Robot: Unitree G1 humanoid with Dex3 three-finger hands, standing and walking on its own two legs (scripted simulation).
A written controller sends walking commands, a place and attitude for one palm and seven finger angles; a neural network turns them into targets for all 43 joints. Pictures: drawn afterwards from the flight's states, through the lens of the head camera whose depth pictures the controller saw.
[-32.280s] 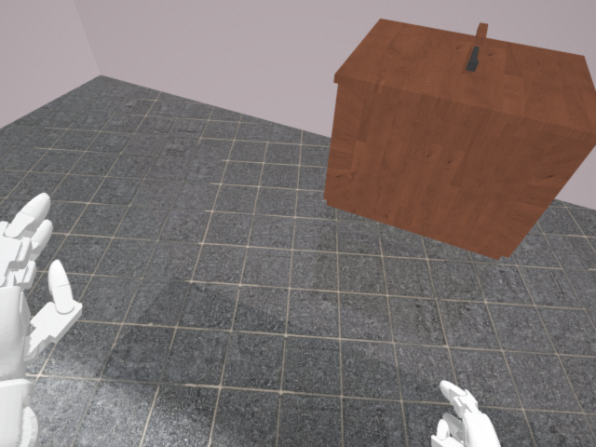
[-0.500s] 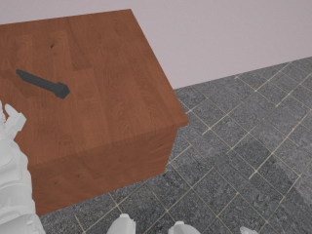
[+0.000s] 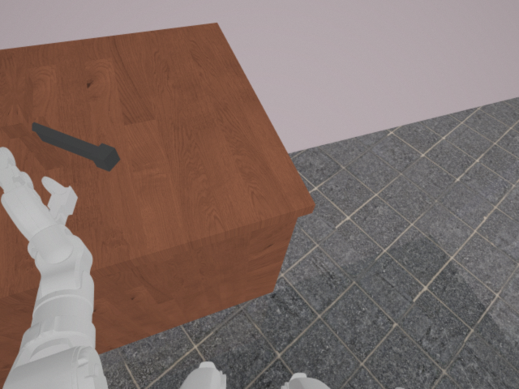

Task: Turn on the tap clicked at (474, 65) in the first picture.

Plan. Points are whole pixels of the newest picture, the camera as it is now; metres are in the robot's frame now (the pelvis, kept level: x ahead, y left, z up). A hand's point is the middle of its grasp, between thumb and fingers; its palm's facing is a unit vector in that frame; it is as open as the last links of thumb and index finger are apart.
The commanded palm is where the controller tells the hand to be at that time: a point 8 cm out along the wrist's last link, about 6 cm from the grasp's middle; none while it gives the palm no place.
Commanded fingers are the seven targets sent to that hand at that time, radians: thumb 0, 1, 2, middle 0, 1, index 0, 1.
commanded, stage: push the lever round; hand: left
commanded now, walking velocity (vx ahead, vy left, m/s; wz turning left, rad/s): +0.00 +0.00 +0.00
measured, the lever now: (105, 157) +0.45 +0.25 +0.07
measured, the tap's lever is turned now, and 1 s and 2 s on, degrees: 48 53 86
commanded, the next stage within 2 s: none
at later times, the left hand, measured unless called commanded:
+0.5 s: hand (93, 177) +0.42 +0.26 +0.06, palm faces +0.77 -0.63 -0.08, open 7.8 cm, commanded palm +0.37 +0.28 +0.05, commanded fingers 0.00 0.90 0.90 -0.15 -0.15 -0.15 -0.15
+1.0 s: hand (112, 167) +0.45 +0.24 +0.05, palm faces +0.84 -0.53 -0.09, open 7.8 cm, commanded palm +0.40 +0.25 +0.05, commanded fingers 0.00 0.90 0.90 -0.15 -0.15 -0.15 -0.15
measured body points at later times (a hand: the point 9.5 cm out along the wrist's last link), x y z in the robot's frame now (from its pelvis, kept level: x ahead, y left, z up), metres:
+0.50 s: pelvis +0.00 -0.01 +0.00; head +0.07 +0.00 +0.44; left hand +0.38 +0.29 +0.06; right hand +0.06 -0.27 -0.13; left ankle +0.02 +0.10 -0.68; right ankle -0.01 -0.11 -0.68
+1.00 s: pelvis +0.00 -0.02 +0.00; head +0.08 -0.01 +0.44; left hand +0.40 +0.27 +0.06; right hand +0.04 -0.28 -0.13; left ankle +0.02 +0.10 -0.68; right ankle -0.01 -0.11 -0.68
